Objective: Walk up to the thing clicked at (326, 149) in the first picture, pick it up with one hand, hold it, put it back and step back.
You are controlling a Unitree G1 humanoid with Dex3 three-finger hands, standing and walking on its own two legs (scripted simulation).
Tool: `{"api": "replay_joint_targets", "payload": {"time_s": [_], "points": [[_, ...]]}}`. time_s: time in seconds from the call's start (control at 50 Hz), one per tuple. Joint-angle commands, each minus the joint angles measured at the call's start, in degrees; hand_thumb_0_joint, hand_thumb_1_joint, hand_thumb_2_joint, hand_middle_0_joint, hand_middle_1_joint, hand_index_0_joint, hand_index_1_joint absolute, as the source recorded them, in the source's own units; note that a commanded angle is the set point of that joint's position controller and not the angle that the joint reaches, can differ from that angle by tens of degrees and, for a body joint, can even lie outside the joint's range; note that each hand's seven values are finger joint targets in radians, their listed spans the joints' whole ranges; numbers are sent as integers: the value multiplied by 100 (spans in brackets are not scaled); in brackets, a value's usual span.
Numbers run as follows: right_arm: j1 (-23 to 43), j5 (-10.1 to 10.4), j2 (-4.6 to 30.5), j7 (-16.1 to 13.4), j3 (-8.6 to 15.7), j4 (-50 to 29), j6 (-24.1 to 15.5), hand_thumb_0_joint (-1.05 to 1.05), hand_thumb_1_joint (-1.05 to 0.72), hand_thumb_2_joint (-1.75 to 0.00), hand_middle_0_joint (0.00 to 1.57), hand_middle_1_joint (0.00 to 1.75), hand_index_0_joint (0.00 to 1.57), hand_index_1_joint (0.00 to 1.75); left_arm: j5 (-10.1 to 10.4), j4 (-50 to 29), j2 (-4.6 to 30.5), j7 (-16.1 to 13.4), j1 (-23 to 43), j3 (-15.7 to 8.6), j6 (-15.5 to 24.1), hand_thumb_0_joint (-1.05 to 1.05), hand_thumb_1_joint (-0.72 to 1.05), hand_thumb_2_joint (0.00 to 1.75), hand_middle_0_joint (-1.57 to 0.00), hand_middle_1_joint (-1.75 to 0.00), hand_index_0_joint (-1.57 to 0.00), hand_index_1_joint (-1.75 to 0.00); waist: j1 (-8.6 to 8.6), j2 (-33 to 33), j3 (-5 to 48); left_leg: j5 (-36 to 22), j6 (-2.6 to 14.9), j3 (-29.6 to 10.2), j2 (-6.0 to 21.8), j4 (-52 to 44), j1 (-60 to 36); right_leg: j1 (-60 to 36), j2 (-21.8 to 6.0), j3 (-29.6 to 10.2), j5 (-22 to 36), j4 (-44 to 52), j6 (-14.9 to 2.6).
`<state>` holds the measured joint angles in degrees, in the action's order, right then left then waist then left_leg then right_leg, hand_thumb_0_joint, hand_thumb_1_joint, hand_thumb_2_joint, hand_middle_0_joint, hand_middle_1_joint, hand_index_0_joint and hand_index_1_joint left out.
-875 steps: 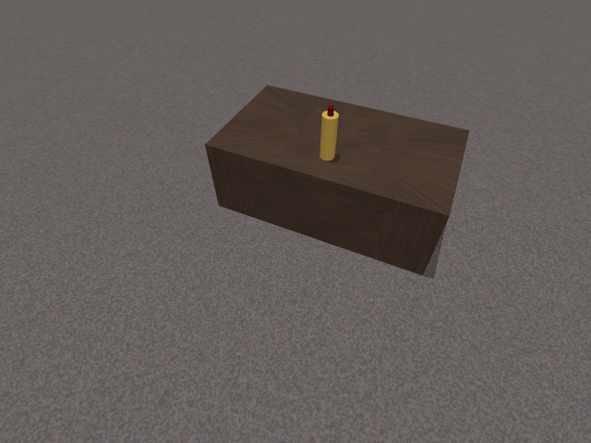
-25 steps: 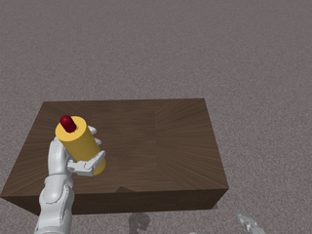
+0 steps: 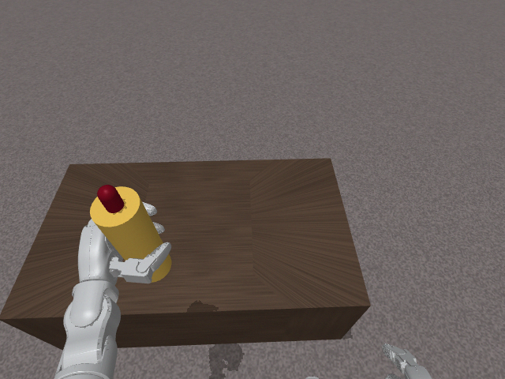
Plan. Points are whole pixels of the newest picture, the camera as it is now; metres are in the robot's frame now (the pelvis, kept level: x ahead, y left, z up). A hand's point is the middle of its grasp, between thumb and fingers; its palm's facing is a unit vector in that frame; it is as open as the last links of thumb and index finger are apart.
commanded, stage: hold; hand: left
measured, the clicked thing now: (133, 234) +0.33 +0.18 +0.08
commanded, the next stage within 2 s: crouch in 0.66 s
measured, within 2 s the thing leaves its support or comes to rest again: neither
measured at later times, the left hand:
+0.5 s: hand (144, 243) +0.33 +0.17 +0.05, palm faces +0.08 -1.00 +0.00, open 8.5 cm
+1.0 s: hand (147, 244) +0.34 +0.17 +0.03, palm faces +0.08 -1.00 +0.01, open 8.5 cm
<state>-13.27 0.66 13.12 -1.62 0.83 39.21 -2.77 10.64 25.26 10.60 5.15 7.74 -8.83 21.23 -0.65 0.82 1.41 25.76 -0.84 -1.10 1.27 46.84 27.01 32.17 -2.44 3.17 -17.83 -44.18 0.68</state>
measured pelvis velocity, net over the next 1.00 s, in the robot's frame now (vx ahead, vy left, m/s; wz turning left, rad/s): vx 0.00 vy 0.00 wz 0.00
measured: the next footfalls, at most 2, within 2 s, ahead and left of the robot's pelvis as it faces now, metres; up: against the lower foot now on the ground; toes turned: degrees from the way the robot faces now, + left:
none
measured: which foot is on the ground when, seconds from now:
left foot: down 0.00-1.00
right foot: down 0.00-1.00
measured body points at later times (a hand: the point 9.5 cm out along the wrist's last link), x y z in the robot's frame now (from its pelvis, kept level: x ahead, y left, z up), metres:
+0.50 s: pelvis +0.00 +0.00 +0.00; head +0.04 +0.00 +0.45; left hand +0.32 +0.22 +0.06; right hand +0.13 -0.25 -0.11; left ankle -0.02 +0.13 -0.71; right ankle +0.05 -0.13 -0.71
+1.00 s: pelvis +0.00 +0.00 -0.01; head +0.05 +0.00 +0.44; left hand +0.33 +0.22 +0.04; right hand +0.13 -0.25 -0.12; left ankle -0.02 +0.13 -0.71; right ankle +0.05 -0.13 -0.71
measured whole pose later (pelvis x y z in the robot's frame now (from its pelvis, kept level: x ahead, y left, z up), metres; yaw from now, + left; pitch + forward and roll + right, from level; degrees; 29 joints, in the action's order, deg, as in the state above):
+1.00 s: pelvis +0.00 +0.00 -0.01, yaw +0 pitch +8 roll -1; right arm -12.6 0.2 13.1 -1.1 1.0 39.4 -3.2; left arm 10.2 32.0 10.9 6.2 12.0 -9.8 24.0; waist -1.2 0.2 1.8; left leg 26.4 -0.9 -1.4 1.1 49.7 31.4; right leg 36.3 -2.7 3.3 -18.4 -46.9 0.6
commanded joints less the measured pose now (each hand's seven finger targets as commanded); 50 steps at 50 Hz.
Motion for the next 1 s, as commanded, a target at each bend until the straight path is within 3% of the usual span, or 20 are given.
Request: {"api": "replay_joint_targets", "payload": {"time_s": [0.0,0.02,0.04,0.08,0.16,0.2,0.24,0.42,0.46,0.48,0.5,0.52,0.54,0.62,0.64,0.68,0.74,0.78,0.92,0.98], "points": [[147,26,744,-81,243,-740,-266,0,-91,-90,20,30,20,30,51,-1406,786,22,1441,-175,433,0,31,129,-133,-146,-134,-146,-10,-26,1581,-1394,76,62,-155,-793,-57,-1449,172,-58,1131,531,-140],[144,27,766,-91,247,-725,-263,0,-91,-90,20,30,20,30,62,-1032,639,43,1252,-119,385,0,32,129,-131,-145,-133,-145,-71,-189,1526,-1475,78,48,-140,-773,-28,-1368,183,-48,1208,505,-142],[154,31,741,-88,233,-735,-264,0,-90,-90,20,30,20,30,99,-1299,646,40,1398,-115,408,0,30,129,-131,-145,-133,-145,-43,-163,1464,-1443,80,40,-139,-785,5,-1379,180,-36,1183,528,-132],[144,26,738,-99,244,-711,-254,0,-90,-90,20,30,20,30,74,-1402,892,-31,1560,-347,425,0,30,128,-131,-145,-133,-144,20,-164,1530,-1374,100,62,-149,-765,46,-1444,168,-56,1160,552,-115],[114,21,752,-96,231,-721,-256,0,-91,-90,20,30,20,30,16,-1060,685,-32,1418,-143,396,0,31,130,-130,-146,-132,-145,-64,-74,1458,-1530,59,52,-139,-793,-35,-1362,174,-53,1238,498,-156],[93,25,765,-100,256,-724,-238,0,-90,-90,20,30,20,30,42,-1602,1004,-53,1777,-391,450,0,33,129,-130,-145,-132,-144,41,81,1729,-1626,48,47,-144,-796,-144,-1524,169,-50,1316,494,-156],[68,26,742,-95,232,-686,-238,0,-90,-90,20,30,20,30,48,-1185,715,-3,1468,-159,391,0,31,128,-130,-145,-132,-144,-19,-124,1532,-1618,54,25,-126,-815,-58,-1478,182,-27,1293,495,-156],[136,14,740,-81,241,-722,-265,0,-91,-90,20,30,20,30,29,-1131,658,16,1530,-103,411,0,31,129,-131,-145,-133,-145,-56,-205,1512,-1288,95,55,-148,-804,12,-1368,166,-44,1046,542,-128],[154,16,747,-79,247,-748,-271,0,-90,-90,20,30,20,30,40,-1572,912,-59,1793,-319,484,0,32,127,-130,-143,-132,-143,16,58,1683,-1247,76,67,-158,-832,-81,-1437,167,-59,999,547,-139],[139,16,707,-77,217,-734,-274,0,-91,-90,20,30,20,30,41,-1507,714,-55,1643,-105,476,0,30,127,-130,-144,-132,-143,-14,34,1555,-1275,63,41,-148,-853,-88,-1376,182,-23,997,526,-145],[158,18,742,-77,230,-744,-265,0,-91,-90,20,30,20,30,39,-1120,622,-61,1359,-112,424,0,32,127,-130,-144,-132,-143,-40,-57,1503,-1317,61,48,-145,-831,-54,-1339,190,-22,1039,534,-146],[168,23,752,-89,242,-740,-272,0,-90,-90,20,30,20,30,47,-1709,860,-97,1746,-249,485,0,34,128,-131,-144,-133,-144,-14,24,1578,-1270,65,38,-141,-859,-115,-1376,184,-33,1009,539,-142],[131,23,761,-91,242,-699,-275,0,-90,-90,20,30,20,30,12,-1351,892,-108,1634,-294,460,0,31,128,-130,-144,-132,-144,-12,3,1519,-1399,43,17,-128,-833,-92,-1343,185,-22,1072,499,-156],[117,29,727,-108,235,-706,-246,0,-90,-90,20,30,20,30,41,-1080,643,-45,1238,-144,367,0,35,131,-132,-146,-133,-146,-50,-265,1477,-1419,85,39,-143,-789,-14,-1440,183,-43,1184,566,-124],[143,36,759,-108,241,-707,-265,0,-90,-90,20,30,20,30,69,-1435,801,-43,1514,-222,401,0,33,130,-132,-146,-134,-146,-52,-185,1436,-1396,94,49,-148,-815,-12,-1424,169,-49,1179,567,-125],[113,20,717,-106,228,-676,-252,0,-91,-90,20,30,20,30,37,-1227,671,-17,1515,-83,345,0,29,128,-131,-145,-133,-145,-97,-113,1425,-1333,94,54,-151,-793,42,-1334,168,-53,1114,572,-126],[74,29,758,-74,262,-697,-275,0,-90,-91,20,30,20,30,70,-1302,677,-22,1408,-129,359,0,33,133,-131,-145,-132,-145,-31,-139,1534,-1570,66,39,-135,-767,-18,-1427,169,-32,1299,476,-146],[59,23,763,-72,261,-670,-258,0,-88,-90,20,30,20,30,49,-1130,689,-35,1413,-172,355,0,33,123,-136,-141,-137,-140,-51,-103,1571,-1719,52,39,-133,-719,-41,-1395,171,-30,1413,436,-156],[43,-34,794,-26,292,-585,-276,0,-88,-90,20,30,20,30,22,-599,811,132,2184,-287,676,0,35,124,-138,-142,-139,-142,-192,-81,1254,-1173,101,20,-131,-488,435,-696,148,-57,960,252,-152],[-56,-67,807,-9,309,-495,-287,0,-88,-90,20,30,20,30,67,98,890,174,2510,-560,876,0,34,124,-135,-141,-136,-140,-257,-302,1413,-799,147,43,-152,-167,955,-466,110,-122,734,43,-121]]}}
